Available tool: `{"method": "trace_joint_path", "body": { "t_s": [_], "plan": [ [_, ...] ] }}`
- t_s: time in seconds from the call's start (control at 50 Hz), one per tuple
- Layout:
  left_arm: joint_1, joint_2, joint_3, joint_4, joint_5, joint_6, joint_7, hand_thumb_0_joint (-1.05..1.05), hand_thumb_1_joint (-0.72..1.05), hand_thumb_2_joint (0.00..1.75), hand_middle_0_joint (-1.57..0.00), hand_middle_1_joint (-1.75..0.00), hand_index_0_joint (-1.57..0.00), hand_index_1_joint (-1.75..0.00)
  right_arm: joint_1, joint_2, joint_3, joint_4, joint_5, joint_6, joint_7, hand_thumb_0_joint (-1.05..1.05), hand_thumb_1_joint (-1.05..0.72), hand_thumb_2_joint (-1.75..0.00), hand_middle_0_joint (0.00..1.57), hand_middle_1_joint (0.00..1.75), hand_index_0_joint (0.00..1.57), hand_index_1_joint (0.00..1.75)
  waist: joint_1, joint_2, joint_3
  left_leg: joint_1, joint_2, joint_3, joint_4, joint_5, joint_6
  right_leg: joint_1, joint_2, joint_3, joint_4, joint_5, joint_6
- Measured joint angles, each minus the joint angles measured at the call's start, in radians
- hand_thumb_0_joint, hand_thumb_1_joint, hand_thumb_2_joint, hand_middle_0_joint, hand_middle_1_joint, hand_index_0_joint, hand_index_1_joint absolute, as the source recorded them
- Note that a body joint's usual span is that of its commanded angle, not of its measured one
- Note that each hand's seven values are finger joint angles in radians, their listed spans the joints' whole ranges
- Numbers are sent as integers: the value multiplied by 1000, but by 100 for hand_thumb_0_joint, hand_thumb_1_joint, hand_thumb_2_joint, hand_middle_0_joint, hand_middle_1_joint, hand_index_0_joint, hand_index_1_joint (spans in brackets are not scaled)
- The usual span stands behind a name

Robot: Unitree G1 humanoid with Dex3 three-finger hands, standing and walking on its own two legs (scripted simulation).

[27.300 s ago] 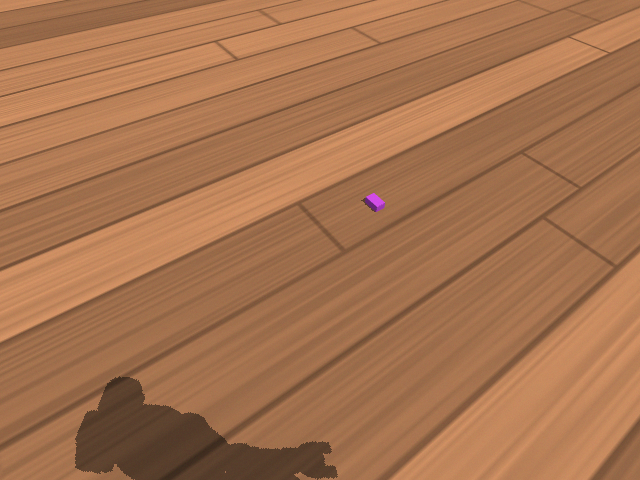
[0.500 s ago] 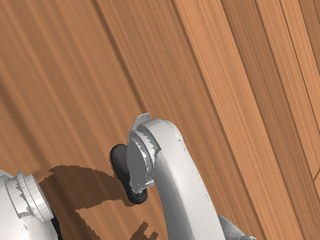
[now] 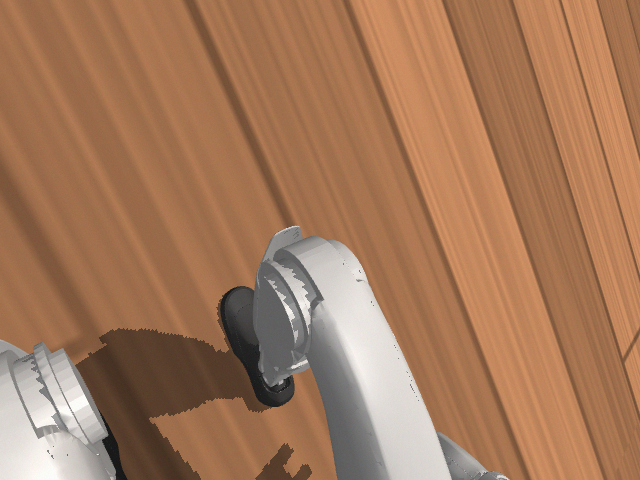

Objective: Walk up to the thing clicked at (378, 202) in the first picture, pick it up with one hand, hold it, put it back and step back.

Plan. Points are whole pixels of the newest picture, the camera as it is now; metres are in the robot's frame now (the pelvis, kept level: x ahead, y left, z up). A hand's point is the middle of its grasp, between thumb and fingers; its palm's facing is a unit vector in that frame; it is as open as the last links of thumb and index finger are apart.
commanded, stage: withdraw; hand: left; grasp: from above
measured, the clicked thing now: out of the picture +0.48 +0.31 -0.30
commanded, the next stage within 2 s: home in 0.78 s
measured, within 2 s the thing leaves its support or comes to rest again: neither
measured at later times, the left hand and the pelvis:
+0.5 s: hand out of the picture +0.47 +0.33 -0.09, palm faces -0.42 -0.10 -0.90, open 12.9 cm; pelvis +0.00 -0.01 +0.04, yaw +7 degrees
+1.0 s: hand out of the picture +0.46 +0.32 -0.16, palm faces -0.40 -0.09 -0.91, open 12.1 cm; pelvis +0.00 -0.01 +0.01, yaw +7 degrees
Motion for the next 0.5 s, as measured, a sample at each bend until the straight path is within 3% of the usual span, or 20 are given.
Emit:
{"method": "trace_joint_path", "body": {
  "t_s": [0.08, 0.2, 0.38, 0.5],
  "plan": [
    [7, -6, 16, -41, 6, 5, -14, 0, -26, 79, -28, -81, -29, -81, 5, 3, -14, 0, 2, 2, 0, 0, -90, -90, 20, 30, 20, 30, 6, 3, -2, 1, -1, 0, -1, -1, -3, 0, -2, 0, 1, -2, -1],
    [70, -84, 56, -213, -2, 41, -55, 0, -28, 81, -29, -81, -29, -81, 52, 14, -86, 21, 19, 22, 19, 0, -91, -90, 20, 30, 20, 30, 45, 46, -72, -9, -4, 10, -14, -8, -11, -19, -10, 7, 3, -14, -17],
    [158, -277, -56, -423, -94, 145, -234, 0, -33, 87, -25, -85, -25, -86, 70, 32, -215, 64, 103, 127, 27, 0, -91, -90, 20, 30, 21, 30, 140, 149, -247, 16, -5, 78, -96, -4, -7, -17, -30, 60, -26, -38, -24],
    [115, -336, -111, -397, -131, 147, -361, 0, -32, 87, -27, -85, -26, -87, 26, 36, -245, 42, 133, 189, -30, 0, -91, -90, 20, 30, 20, 30, 165, 171, -278, 76, -8, 116, -175, 29, -7, 31, -42, 88, -73, -26, -32]
  ]
}}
